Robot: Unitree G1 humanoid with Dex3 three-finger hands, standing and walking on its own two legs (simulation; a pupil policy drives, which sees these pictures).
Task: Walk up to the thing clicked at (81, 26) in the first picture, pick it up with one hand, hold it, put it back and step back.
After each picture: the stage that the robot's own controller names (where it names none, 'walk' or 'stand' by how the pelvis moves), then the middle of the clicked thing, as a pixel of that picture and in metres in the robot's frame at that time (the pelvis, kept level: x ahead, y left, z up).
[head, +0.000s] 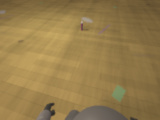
stand; (81, 26) +2.32 +0.33 -0.65
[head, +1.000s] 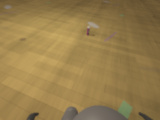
walk; (88, 31) +2.20 +0.14 -0.63
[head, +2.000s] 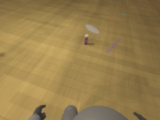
walk; (86, 39) +1.56 +0.07 -0.64
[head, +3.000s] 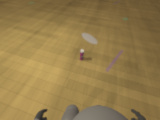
walk; (81, 55) +1.08 +0.14 -0.64
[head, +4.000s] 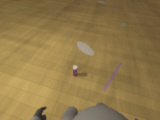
walk; (75, 71) +0.73 +0.19 -0.65
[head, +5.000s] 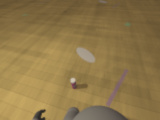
walk; (73, 83) +0.51 +0.23 -0.64
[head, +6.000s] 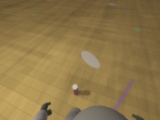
stand; (75, 90) +0.43 +0.21 -0.65
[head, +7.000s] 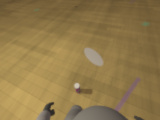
stand; (77, 88) +0.41 +0.19 -0.65
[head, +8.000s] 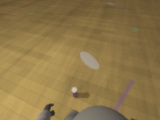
stand; (74, 92) +0.39 +0.19 -0.66
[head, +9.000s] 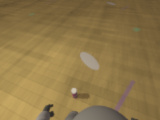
stand; (74, 93) +0.38 +0.20 -0.66
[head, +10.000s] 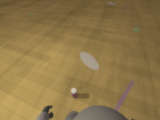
stand; (74, 93) +0.38 +0.20 -0.66
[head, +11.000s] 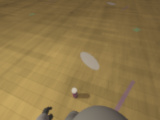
go down; (74, 93) +0.38 +0.20 -0.66
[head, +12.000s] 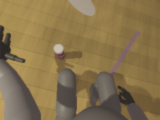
go down; (60, 52) +0.45 +0.25 -0.28
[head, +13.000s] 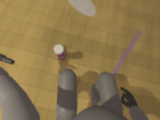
approach; (60, 53) +0.45 +0.26 -0.27
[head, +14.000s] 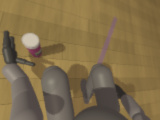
close in; (34, 48) +0.43 +0.30 -0.16
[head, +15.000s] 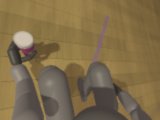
close; (27, 47) +0.43 +0.31 -0.15
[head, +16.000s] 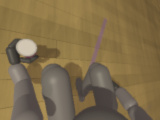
lift; (28, 51) +0.39 +0.31 -0.16
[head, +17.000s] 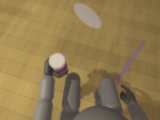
lift; (61, 66) +0.32 +0.22 -0.01
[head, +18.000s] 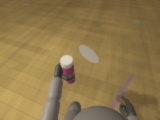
hold; (69, 71) +0.32 +0.16 +0.04
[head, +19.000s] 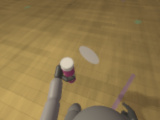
hold; (69, 72) +0.31 +0.16 +0.04
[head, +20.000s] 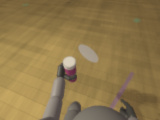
crouch; (71, 71) +0.32 +0.15 +0.02
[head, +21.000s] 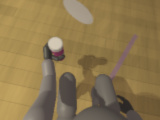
crouch; (58, 51) +0.44 +0.22 -0.05
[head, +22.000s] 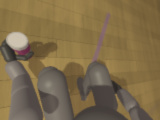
lower; (23, 49) +0.41 +0.32 -0.16
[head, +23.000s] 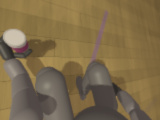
lower; (21, 46) +0.42 +0.32 -0.16
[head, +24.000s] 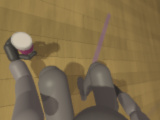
lower; (26, 48) +0.41 +0.31 -0.16
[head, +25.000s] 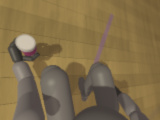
lower; (29, 50) +0.40 +0.31 -0.16
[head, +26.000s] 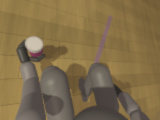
loosen; (36, 51) +0.41 +0.28 -0.15
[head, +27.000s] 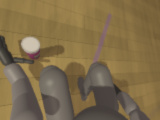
withdraw; (33, 50) +0.40 +0.29 -0.17
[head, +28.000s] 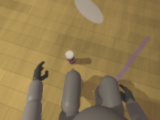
walk; (70, 58) +0.45 +0.22 -0.31
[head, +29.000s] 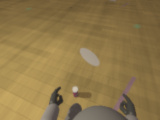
stand; (75, 92) +0.37 +0.16 -0.59
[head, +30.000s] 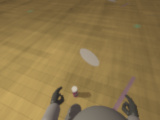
stand; (75, 92) +0.38 +0.18 -0.60
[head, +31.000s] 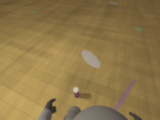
stand; (76, 92) +0.38 +0.17 -0.63
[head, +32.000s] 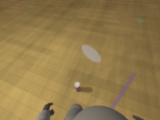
walk; (77, 87) +0.41 +0.17 -0.65
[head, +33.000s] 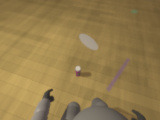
walk; (78, 71) +0.57 +0.14 -0.64
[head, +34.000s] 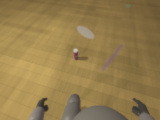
walk; (75, 54) +0.88 +0.28 -0.62
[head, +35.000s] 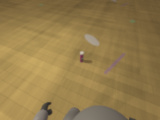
stand; (81, 57) +1.04 +0.18 -0.65
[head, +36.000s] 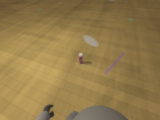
stand; (80, 58) +1.03 +0.20 -0.66
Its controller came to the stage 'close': yes
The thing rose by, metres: 0.68
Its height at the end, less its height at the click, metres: +0.00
